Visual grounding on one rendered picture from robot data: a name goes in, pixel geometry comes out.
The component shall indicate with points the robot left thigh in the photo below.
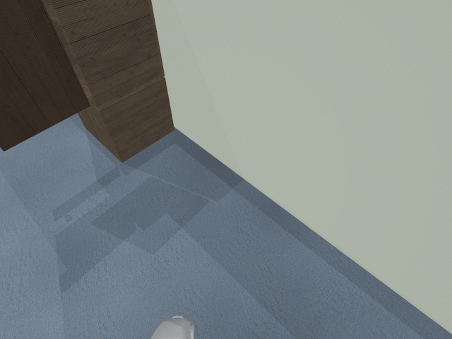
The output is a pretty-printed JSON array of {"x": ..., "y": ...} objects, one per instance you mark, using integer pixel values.
[{"x": 174, "y": 328}]

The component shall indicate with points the cupboard door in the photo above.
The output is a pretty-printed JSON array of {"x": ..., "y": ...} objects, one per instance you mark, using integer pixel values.
[{"x": 38, "y": 85}]

